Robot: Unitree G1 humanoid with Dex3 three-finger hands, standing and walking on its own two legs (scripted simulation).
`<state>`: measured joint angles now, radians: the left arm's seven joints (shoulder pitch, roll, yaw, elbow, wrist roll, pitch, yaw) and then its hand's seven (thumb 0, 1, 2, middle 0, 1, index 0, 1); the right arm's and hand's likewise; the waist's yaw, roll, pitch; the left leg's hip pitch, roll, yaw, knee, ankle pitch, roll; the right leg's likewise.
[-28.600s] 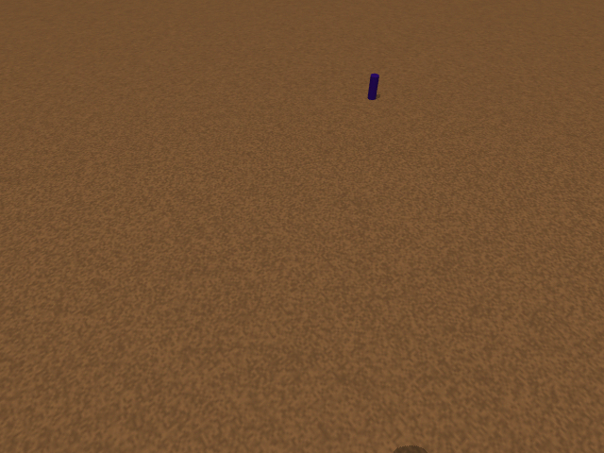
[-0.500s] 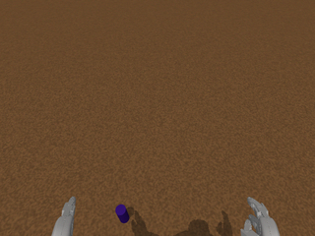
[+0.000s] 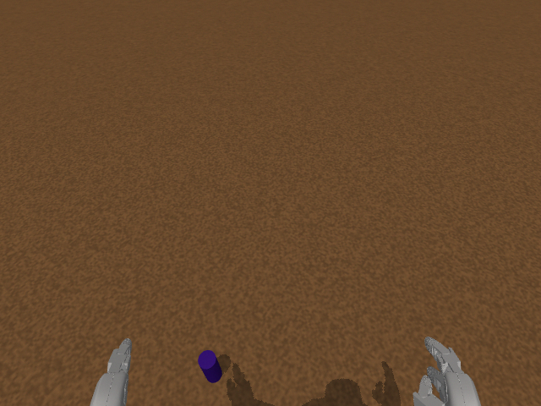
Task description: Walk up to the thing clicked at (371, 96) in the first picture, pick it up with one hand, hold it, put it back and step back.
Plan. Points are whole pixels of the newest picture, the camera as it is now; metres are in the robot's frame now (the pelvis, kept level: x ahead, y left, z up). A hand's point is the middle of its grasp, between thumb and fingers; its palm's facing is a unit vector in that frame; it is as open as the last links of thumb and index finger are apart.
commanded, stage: home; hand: left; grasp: from the side
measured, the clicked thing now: (210, 367) +0.38 +0.21 -0.64
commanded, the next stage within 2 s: stand in 0.68 s
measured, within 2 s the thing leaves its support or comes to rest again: neither
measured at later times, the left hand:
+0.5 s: hand (155, 399) +0.17 +0.18 -0.05, palm faces +0.10 -0.95 -0.28, open 17.6 cm
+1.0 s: hand (153, 400) +0.17 +0.18 -0.05, palm faces +0.10 -0.95 -0.28, open 15.3 cm
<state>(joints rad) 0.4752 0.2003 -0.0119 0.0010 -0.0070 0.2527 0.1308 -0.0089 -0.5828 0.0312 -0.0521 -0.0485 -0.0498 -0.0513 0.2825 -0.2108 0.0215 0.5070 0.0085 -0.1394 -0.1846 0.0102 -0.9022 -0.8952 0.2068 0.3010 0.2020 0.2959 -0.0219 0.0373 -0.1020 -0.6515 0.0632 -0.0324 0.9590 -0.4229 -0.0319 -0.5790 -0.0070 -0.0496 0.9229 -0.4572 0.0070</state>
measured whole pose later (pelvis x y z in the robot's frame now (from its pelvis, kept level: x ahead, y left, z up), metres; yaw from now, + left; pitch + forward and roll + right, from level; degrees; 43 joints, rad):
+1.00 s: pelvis +0.00 +0.00 +0.00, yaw +0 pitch +7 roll -2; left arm 0.47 0.20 -0.01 0.01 -0.01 0.25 0.14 -0.01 -0.27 0.34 -0.16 -0.21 -0.15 -0.21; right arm 0.28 -0.21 0.02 0.51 0.00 -0.14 -0.18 0.01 -0.90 -0.89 0.21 0.30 0.20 0.30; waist -0.02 0.03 -0.10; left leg -0.64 0.06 -0.02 0.95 -0.43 -0.03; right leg -0.57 -0.01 -0.04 0.91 -0.46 0.01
